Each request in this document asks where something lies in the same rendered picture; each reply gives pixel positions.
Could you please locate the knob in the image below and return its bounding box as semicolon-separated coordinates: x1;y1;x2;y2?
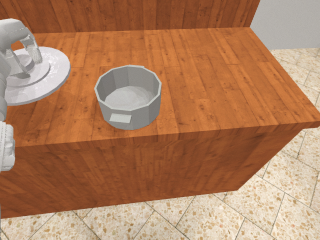
17;54;35;71

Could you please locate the left robot upper arm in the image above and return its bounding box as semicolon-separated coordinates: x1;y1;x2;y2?
0;121;15;240

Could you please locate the pot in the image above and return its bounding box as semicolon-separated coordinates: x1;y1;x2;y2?
94;64;162;130

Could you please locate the left robot hand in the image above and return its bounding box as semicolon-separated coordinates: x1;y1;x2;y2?
0;18;43;79

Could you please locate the table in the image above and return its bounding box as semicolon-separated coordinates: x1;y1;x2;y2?
0;0;320;219

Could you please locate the lid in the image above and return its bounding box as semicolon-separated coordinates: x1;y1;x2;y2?
4;46;71;106

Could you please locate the robot left forearm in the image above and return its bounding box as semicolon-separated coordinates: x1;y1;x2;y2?
0;26;12;122

